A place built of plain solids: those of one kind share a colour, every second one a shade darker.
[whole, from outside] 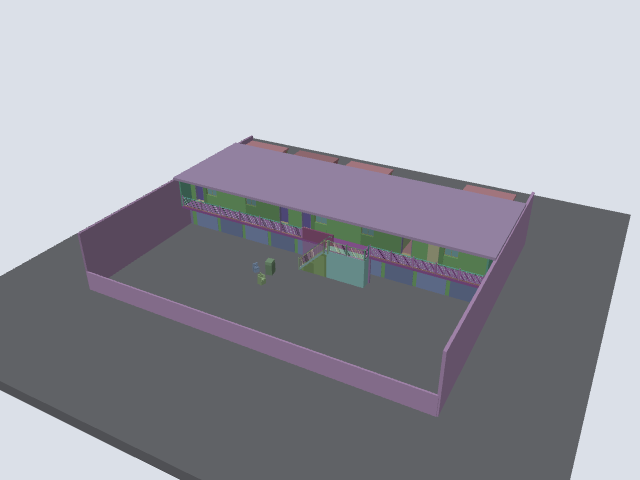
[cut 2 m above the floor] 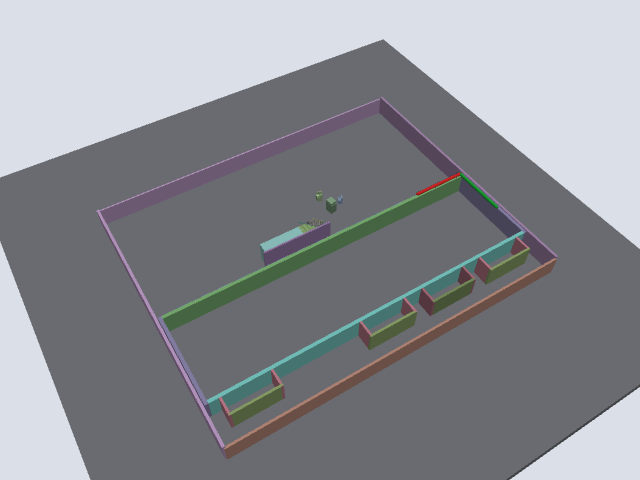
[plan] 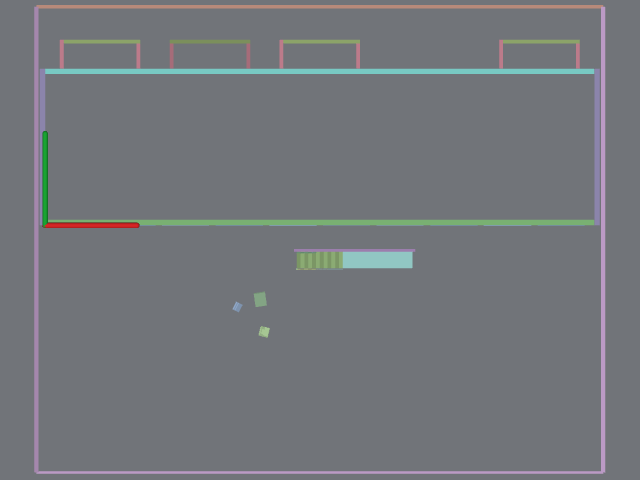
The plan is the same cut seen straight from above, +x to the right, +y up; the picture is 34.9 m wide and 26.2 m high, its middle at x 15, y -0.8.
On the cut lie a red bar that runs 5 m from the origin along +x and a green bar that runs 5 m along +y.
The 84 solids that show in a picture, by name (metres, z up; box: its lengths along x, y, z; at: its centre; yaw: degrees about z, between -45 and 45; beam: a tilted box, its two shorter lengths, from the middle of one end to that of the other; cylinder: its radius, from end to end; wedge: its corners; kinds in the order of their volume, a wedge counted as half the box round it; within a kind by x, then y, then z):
{
 "roof_1": {"box": [30.98, 10.4, 0.25], "at": [14.99, 3.55, 5.58]},
 "site_fence_1": {"box": [0.24, 25.42, 5.5], "at": [-0.48, -0.78, 2.7]},
 "site_fence_2": {"box": [30.94, 0.15, 1.85], "at": [14.99, -13.49, 0.88]},
 "site_fence_3": {"box": [0.24, 25.42, 5.5], "at": [30.46, -0.78, 2.7]},
 "face_1": {"box": [0.7, 0.3, 2.98], "at": [0.35, 0.15, 3.96]},
 "face_2": {"box": [0.4, 0.3, 2.98], "at": [1.85, 0.15, 3.96]},
 "face_3": {"box": [1.2, 0.3, 1.3], "at": [2.65, 0.15, 3.13]},
 "face_4": {"box": [3.35, 0.3, 2.98], "at": [4.92, 0.15, 3.96]},
 "face_5": {"box": [1.2, 0.3, 1.3], "at": [7.2, 0.15, 3.13]},
 "face_6": {"box": [2.55, 0.3, 2.98], "at": [9.07, 0.15, 3.96]},
 "face_7": {"box": [1.4, 0.3, 2.98], "at": [11.99, 0.15, 3.96]},
 "face_8": {"box": [0.4, 0.3, 2.98], "at": [13.84, 0.15, 3.96]},
 "face_9": {"box": [1.2, 0.3, 1.3], "at": [14.64, 0.15, 3.13]},
 "face_10": {"box": [29.98, 0.3, 2.53], "at": [14.99, 0.15, 1.21]},
 "face_11": {"box": [3.35, 0.3, 2.98], "at": [16.91, 0.15, 3.96]},
 "face_12": {"box": [1.2, 0.3, 1.3], "at": [19.19, 0.15, 3.13]},
 "face_13": {"box": [2.55, 0.3, 2.98], "at": [21.06, 0.15, 3.96]},
 "face_14": {"box": [1.4, 0.3, 2.98], "at": [23.98, 0.15, 3.96]},
 "face_15": {"box": [0.4, 0.3, 2.98], "at": [25.83, 0.15, 3.96]},
 "face_16": {"box": [1.2, 0.3, 1.3], "at": [26.63, 0.15, 3.13]},
 "face_17": {"box": [2.75, 0.3, 2.98], "at": [28.6, 0.15, 3.96]},
 "gable_1": {"box": [0.3, 8.55, 5.5], "at": [-0.15, 4.28, 2.7]},
 "gable_2": {"box": [0.3, 8.55, 5.5], "at": [30.13, 4.28, 2.7]},
 "back_1": {"box": [29.98, 0.3, 2.53], "at": [14.99, 8.4, 1.21]},
 "bay_back_1": {"box": [4.4, 0.21, 5.5], "at": [3.0, 10.03, 2.7]},
 "bay_back_2": {"box": [4.4, 0.21, 5.5], "at": [8.99, 10.03, 2.7]},
 "bay_back_3": {"box": [4.4, 0.21, 5.5], "at": [14.99, 10.03, 2.7]},
 "bay_back_4": {"box": [4.4, 0.21, 5.5], "at": [26.98, 10.03, 2.7]},
 "bay_side_1": {"box": [0.21, 1.58, 5.5], "at": [0.91, 9.34, 2.7]},
 "bay_side_2": {"box": [0.21, 1.58, 5.5], "at": [5.09, 9.34, 2.7]},
 "bay_side_3": {"box": [0.21, 1.58, 5.5], "at": [6.9, 9.34, 2.7]},
 "bay_side_4": {"box": [0.21, 1.58, 5.5], "at": [11.09, 9.34, 2.7]},
 "bay_side_5": {"box": [0.21, 1.58, 5.5], "at": [12.9, 9.34, 2.7]},
 "bay_side_6": {"box": [0.21, 1.58, 5.5], "at": [17.08, 9.34, 2.7]},
 "bay_side_7": {"box": [0.21, 1.58, 5.5], "at": [24.89, 9.34, 2.7]},
 "bay_side_8": {"box": [0.21, 1.58, 5.5], "at": [29.07, 9.34, 2.7]},
 "unit_floor_1": {"box": [5.76, 7.95, 0.28], "at": [20.98, 4.28, 2.63]},
 "site_backwall_1": {"box": [30.94, 0.2, 1.85], "at": [14.99, 11.93, 0.88]},
 "deck_1": {"box": [29.98, 1.45, 0.24], "at": [14.99, -0.72, 2.61]},
 "head_1": {"box": [3.8, 0.9, 2.78], "at": [18.15, -1.9, 1.34]},
 "step_1": {"box": [0.63, 0.9, 0.26], "at": [14.04, -1.9, 0.08]},
 "step_2": {"box": [0.63, 0.9, 0.47], "at": [14.25, -1.9, 0.18]},
 "step_3": {"box": [0.63, 0.9, 0.68], "at": [14.46, -1.9, 0.29]},
 "step_4": {"box": [0.63, 0.9, 0.89], "at": [14.67, -1.9, 0.39]},
 "step_5": {"box": [0.63, 0.9, 1.1], "at": [14.88, -1.9, 0.5]},
 "step_6": {"box": [0.63, 0.9, 1.31], "at": [15.09, -1.9, 0.6]},
 "step_7": {"box": [0.63, 0.9, 1.52], "at": [15.3, -1.9, 0.71]},
 "step_8": {"box": [0.63, 0.9, 1.73], "at": [15.51, -1.9, 0.81]},
 "step_9": {"box": [0.63, 0.9, 1.94], "at": [15.72, -1.9, 0.92]},
 "step_10": {"box": [0.63, 0.9, 2.15], "at": [15.93, -1.9, 1.02]},
 "step_11": {"box": [0.63, 0.9, 2.36], "at": [16.14, -1.9, 1.13]},
 "step_12": {"box": [0.51, 0.9, 2.57], "at": [16.29, -1.9, 1.23]},
 "bay_roof_1": {"box": [4.6, 1.73, 0.2], "at": [3.0, 9.37, 5.55]},
 "bay_roof_2": {"box": [4.6, 1.73, 0.2], "at": [8.99, 9.37, 5.55]},
 "bay_roof_3": {"box": [4.6, 1.73, 0.2], "at": [14.99, 9.37, 5.55]},
 "bay_roof_4": {"box": [4.6, 1.73, 0.2], "at": [26.98, 9.37, 5.55]},
 "spine_1": {"box": [6.62, 0.15, 2.55], "at": [16.89, -1.37, 1.22]},
 "lockupdoor_1": {"box": [2.58, 0.033, 2.15], "at": [1.82, -0.02, 1.02]},
 "lockupdoor_2": {"box": [2.58, 0.033, 2.15], "at": [4.74, -0.02, 1.02]},
 "lockupdoor_3": {"box": [2.58, 0.033, 2.15], "at": [7.67, -0.02, 1.02]},
 "lockupdoor_4": {"box": [2.58, 0.033, 2.15], "at": [10.6, -0.02, 1.02]},
 "lockupdoor_5": {"box": [2.58, 0.033, 2.15], "at": [13.53, -0.02, 1.02]},
 "lockupdoor_6": {"box": [2.58, 0.033, 2.15], "at": [16.45, -0.02, 1.02]},
 "lockupdoor_7": {"box": [2.58, 0.033, 2.15], "at": [19.38, -0.02, 1.02]},
 "lockupdoor_8": {"box": [2.58, 0.033, 2.15], "at": [22.31, -0.02, 1.02]},
 "lockupdoor_9": {"box": [2.58, 0.033, 2.15], "at": [25.23, -0.02, 1.02]},
 "lockupdoor_10": {"box": [2.58, 0.033, 2.15], "at": [28.16, -0.02, 1.02]},
 "deck_end_1": {"box": [0.15, 1.45, 2.76], "at": [0.07, -0.72, 4.06]},
 "deck_end_2": {"box": [0.15, 1.45, 2.76], "at": [29.9, -0.72, 4.06]},
 "foot_bin_1": {"box": [0.62, 0.72, 1.36], "at": [11.74, -4.06, 0.63], "yaw": 8.8},
 "foot_bin_2": {"box": [0.62, 0.78, 1.06], "at": [11.74, -4.04, 0.48], "yaw": 8.8},
 "unit_hallside_1": {"box": [0.1, 2.6, 2.49], "at": [22.18, 1.6, 3.96]},
 "deck_guard_stair_1": {"box": [3.03, 0.15, 1.15], "at": [15.09, -1.37, 3.25]},
 "doorleaf_door_1": {"box": [0.89, 0.043, 1.93], "at": [1.18, 0.28, 3.83]},
 "doorleaf_door_2": {"box": [0.88, 0.041, 1.93], "at": [10.82, 0.28, 3.83]},
 "doorleaf_door_3": {"box": [0.88, 0.044, 1.93], "at": [13.17, 0.28, 3.83]},
 "kwblind_1": {"box": [1.1, 0.03, 0.95], "at": [2.65, 0.15, 4.3]},
 "kwblind_2": {"box": [1.1, 0.03, 0.95], "at": [7.2, 0.15, 4.3]},
 "kwblind_3": {"box": [1.1, 0.03, 0.95], "at": [14.64, 0.15, 4.3]},
 "kwblind_4": {"box": [1.1, 0.03, 0.95], "at": [19.19, 0.15, 4.3]},
 "kwblind_5": {"box": [1.1, 0.03, 0.95], "at": [26.63, 0.15, 4.3]},
 "guard_string_1": {"wedge": [[13.73, -2.41, -0.02], [13.73, -2.41, 0.24], [13.73, -2.37, -0.02], [13.73, -2.37, 0.24], [16.25, -2.41, 2.5], [16.25, -2.41, 2.76], [16.25, -2.37, 2.5], [16.25, -2.37, 2.76]]},
 "foot_bench_1": {"box": [0.45, 0.5, 0.55], "at": [11.97, -5.82, 0.22], "yaw": -14.3},
 "more_security_gate_gate_1": {"box": [0.95, 0.06, 1.96], "at": [25.16, -0.03, 3.85]}
}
